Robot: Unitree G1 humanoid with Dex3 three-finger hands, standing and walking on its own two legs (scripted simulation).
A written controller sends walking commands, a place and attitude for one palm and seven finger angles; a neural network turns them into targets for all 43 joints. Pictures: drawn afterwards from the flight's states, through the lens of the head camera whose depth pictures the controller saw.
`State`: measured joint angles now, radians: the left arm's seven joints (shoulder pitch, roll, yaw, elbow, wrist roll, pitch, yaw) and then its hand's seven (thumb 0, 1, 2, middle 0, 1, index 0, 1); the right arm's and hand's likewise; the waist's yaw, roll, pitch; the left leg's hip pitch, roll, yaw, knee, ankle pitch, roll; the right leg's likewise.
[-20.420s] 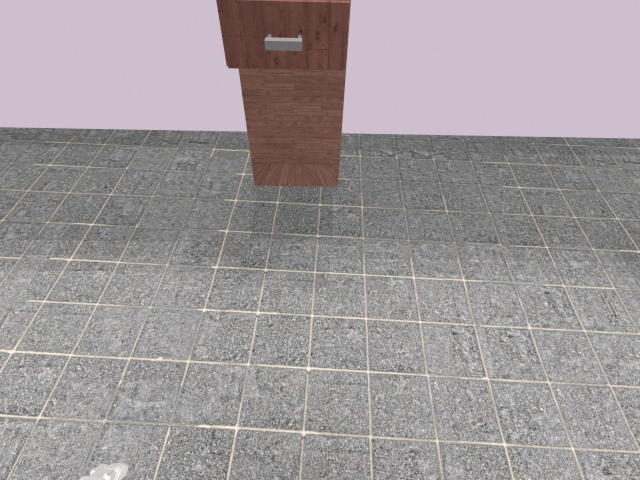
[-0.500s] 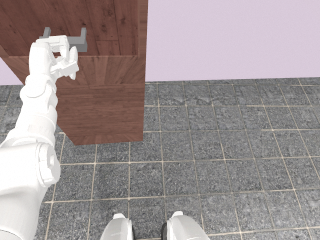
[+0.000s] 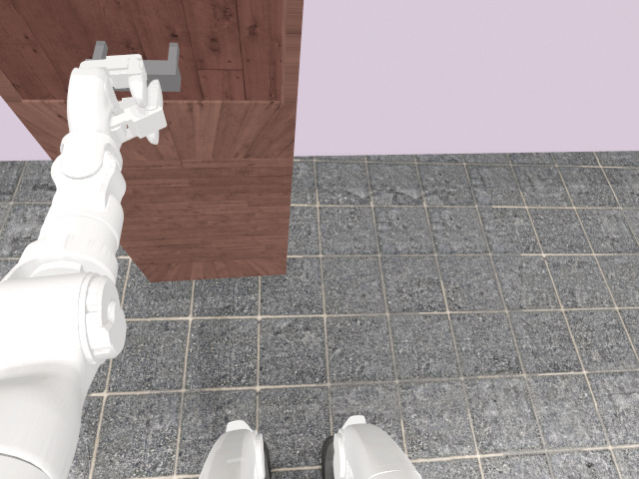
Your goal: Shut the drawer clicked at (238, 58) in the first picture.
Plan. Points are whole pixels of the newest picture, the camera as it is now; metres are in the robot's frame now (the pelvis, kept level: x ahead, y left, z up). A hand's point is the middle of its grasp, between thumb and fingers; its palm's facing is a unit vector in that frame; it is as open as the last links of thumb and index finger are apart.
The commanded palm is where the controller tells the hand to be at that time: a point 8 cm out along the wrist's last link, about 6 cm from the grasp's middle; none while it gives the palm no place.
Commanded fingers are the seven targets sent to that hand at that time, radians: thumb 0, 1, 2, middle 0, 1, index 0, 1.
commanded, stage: pull the fist back off the drawer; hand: left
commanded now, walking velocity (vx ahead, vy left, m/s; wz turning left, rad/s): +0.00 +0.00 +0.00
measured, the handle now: (136, 62) +0.61 +0.17 +0.10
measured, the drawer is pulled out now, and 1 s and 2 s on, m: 0.00 0.00 0.00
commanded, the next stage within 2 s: draw the hand back to the body in 0.48 s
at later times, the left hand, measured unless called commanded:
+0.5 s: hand (169, 114) +0.53 +0.13 +0.10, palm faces +0.03 -1.00 -0.03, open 3.2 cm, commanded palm +0.49 +0.18 +0.10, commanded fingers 0.00 0.90 0.90 -1.40 -1.60 -1.40 -1.60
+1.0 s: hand (102, 173) +0.41 +0.17 +0.14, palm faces +0.03 -1.00 -0.03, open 3.3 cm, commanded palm +0.37 +0.22 +0.15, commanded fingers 0.00 0.90 0.90 -1.40 -1.60 -1.40 -1.60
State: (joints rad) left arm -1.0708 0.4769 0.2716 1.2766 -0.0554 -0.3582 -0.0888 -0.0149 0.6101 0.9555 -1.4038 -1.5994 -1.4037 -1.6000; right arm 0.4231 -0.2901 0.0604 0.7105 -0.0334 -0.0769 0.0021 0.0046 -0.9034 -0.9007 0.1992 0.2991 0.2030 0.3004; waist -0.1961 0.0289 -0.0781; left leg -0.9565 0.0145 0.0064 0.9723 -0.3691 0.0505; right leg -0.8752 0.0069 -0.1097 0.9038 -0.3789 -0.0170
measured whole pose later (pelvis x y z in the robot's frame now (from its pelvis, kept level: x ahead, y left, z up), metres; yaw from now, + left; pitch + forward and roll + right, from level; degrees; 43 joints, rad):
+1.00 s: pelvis +0.06 -0.02 +0.04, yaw -1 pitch +7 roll -1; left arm -0.22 0.28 0.24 0.38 -0.24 -0.20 -0.19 0.02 0.90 0.90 -1.41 -1.60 -1.40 -1.60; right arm 0.26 -0.27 0.02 0.58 0.06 -0.01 -0.02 0.01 -0.91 -0.90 0.20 0.30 0.20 0.30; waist -0.03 0.04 -0.09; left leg -0.47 0.01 0.05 0.71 -0.37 0.03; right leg -0.42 0.02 -0.06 0.67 -0.38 -0.03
